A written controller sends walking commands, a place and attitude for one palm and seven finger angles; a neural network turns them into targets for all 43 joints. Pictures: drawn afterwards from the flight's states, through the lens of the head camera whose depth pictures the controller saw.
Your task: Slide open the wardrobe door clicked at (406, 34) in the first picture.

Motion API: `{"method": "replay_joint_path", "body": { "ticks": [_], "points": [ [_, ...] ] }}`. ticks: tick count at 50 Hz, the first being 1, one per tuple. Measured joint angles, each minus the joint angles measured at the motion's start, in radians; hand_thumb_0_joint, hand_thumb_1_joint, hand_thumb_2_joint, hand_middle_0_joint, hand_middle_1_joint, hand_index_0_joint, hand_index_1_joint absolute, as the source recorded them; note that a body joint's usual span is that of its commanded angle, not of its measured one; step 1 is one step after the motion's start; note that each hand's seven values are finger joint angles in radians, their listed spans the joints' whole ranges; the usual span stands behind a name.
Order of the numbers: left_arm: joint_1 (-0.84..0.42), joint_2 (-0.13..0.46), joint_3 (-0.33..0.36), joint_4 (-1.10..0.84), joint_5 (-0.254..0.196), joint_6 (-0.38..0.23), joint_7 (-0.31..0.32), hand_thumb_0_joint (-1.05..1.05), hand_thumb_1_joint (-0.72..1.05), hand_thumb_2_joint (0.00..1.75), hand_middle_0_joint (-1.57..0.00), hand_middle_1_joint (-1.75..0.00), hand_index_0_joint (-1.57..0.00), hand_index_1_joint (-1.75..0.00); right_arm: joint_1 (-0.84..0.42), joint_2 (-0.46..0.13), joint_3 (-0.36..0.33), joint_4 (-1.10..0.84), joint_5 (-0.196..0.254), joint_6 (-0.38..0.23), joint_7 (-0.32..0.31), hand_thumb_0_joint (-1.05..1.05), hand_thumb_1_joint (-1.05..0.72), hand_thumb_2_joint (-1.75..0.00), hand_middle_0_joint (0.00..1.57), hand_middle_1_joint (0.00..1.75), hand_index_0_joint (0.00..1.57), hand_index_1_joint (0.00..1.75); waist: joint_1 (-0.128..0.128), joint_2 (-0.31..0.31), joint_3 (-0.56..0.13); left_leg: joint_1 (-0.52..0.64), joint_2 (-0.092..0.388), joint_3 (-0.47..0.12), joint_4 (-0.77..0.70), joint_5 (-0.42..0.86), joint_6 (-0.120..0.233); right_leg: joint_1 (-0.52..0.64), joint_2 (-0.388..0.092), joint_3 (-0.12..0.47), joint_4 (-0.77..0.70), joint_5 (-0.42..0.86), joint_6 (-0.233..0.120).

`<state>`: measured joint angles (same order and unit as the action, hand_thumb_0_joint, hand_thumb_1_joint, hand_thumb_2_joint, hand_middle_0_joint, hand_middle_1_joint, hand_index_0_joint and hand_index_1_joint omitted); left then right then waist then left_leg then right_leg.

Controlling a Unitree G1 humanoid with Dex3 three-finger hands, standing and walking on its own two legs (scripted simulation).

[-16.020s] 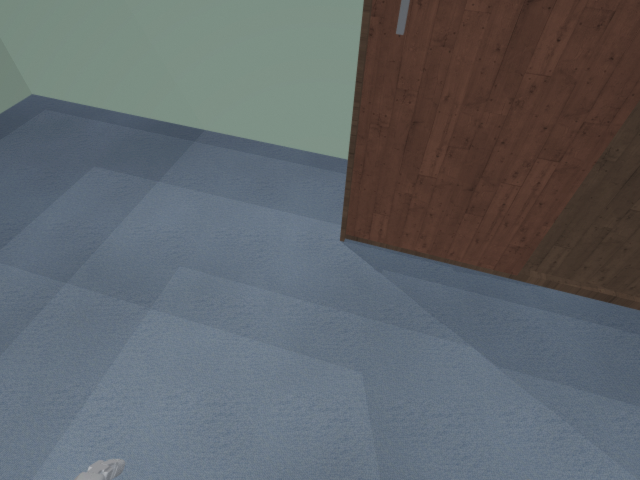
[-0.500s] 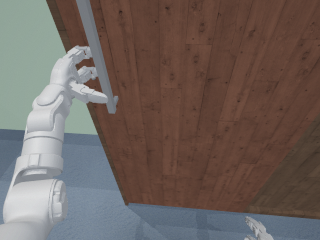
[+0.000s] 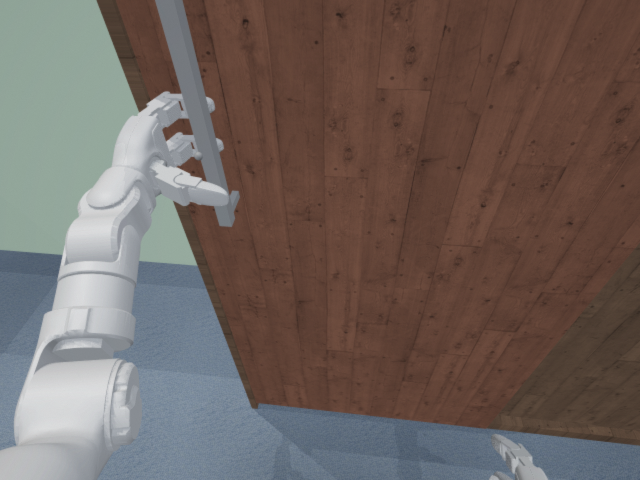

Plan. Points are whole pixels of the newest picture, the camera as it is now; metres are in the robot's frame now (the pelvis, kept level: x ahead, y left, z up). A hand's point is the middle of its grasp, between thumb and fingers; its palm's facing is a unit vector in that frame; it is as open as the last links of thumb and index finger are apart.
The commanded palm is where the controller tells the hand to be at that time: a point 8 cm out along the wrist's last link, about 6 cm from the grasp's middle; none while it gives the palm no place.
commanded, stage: slide the fingers in behind the handle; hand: left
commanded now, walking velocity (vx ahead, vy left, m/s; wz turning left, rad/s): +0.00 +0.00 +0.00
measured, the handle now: (207, 116) +0.46 +0.16 +0.25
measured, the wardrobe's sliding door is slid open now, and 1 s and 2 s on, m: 0.00 0.00 0.00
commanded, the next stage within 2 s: grip the handle and tug to test in 0.84 s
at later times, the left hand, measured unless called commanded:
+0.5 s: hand (223, 153) +0.41 +0.14 +0.23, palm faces -0.05 -1.00 +0.00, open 14.0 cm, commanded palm +0.38 +0.19 +0.23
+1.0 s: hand (218, 155) +0.40 +0.14 +0.23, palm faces -0.04 -1.00 -0.01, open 14.0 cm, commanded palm +0.38 +0.19 +0.23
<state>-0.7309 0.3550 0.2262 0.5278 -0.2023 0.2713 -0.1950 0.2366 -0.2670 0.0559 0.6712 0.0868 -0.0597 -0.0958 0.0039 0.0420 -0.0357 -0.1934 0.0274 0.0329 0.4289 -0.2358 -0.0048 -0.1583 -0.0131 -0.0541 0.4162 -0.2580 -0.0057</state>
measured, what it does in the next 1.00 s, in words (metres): stands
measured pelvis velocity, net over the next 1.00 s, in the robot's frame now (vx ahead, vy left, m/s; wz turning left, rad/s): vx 0.00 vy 0.00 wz -0.02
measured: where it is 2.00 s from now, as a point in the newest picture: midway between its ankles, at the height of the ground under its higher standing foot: outside the picture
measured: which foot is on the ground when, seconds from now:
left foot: down 0.00-1.00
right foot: down 0.00-1.00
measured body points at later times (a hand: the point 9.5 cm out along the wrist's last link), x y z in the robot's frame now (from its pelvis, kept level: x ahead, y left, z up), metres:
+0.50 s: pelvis +0.00 +0.00 +0.00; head -0.02 -0.01 +0.45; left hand +0.40 +0.19 +0.24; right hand +0.16 -0.23 -0.10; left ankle -0.01 +0.12 -0.74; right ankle -0.02 -0.11 -0.74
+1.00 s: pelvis +0.00 +0.00 +0.00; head -0.03 -0.01 +0.45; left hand +0.40 +0.19 +0.24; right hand +0.15 -0.24 -0.09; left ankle -0.01 +0.12 -0.74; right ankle -0.02 -0.11 -0.74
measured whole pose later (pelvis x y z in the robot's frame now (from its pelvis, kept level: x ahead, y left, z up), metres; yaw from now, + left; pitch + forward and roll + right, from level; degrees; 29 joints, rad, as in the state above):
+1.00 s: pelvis +0.00 +0.00 +0.00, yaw -1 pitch -1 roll +0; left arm -0.70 0.29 0.20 0.41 -0.20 0.35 -0.13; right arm 0.21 -0.25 0.06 0.66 0.08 -0.01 -0.08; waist 0.00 0.04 -0.04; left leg -0.16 0.03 0.05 0.40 -0.22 -0.01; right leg -0.14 -0.01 -0.04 0.39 -0.24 -0.01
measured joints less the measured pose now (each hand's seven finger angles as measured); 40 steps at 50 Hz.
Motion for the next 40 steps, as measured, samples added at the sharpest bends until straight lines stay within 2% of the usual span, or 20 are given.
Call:
{"method": "replay_joint_path", "body": {
  "ticks": [11,25,40],
  "points": [
    [-0.006,-0.043,-0.031,-0.037,0.001,0.026,0.032,-0.01,-0.50,0.30,-0.30,-1.22,-0.30,-1.20,-0.019,0.012,0.004,0.002,-0.005,0.009,0.007,0.01,-0.90,-0.89,0.20,0.30,0.20,0.30,0.008,0.000,-0.004,0.004,-0.005,-0.001,-0.002,0.001,0.003,0.003,-0.005,-0.001,0.003,-0.002,0.003],
    [0.016,-0.083,-0.032,-0.092,0.006,0.047,0.067,-0.01,-0.50,0.30,-0.30,-1.21,-0.29,-1.20,-0.032,0.023,0.009,-0.015,-0.012,0.036,0.019,0.01,-0.90,-0.89,0.21,0.30,0.20,0.30,0.003,-0.001,-0.009,0.018,-0.002,0.013,-0.012,0.006,0.003,0.009,-0.002,0.013,-0.004,0.006,0.003],
    [0.037,-0.071,-0.027,-0.125,0.007,0.076,0.072,-0.01,-0.50,0.30,-0.30,-1.20,-0.28,-1.20,-0.026,0.014,0.004,-0.014,-0.011,0.056,0.013,0.01,-0.90,-0.89,0.20,0.30,0.20,0.30,-0.001,-0.002,-0.007,0.030,0.003,0.015,-0.024,0.013,0.001,0.021,0.004,0.015,-0.019,0.016,0.001]
  ]
}}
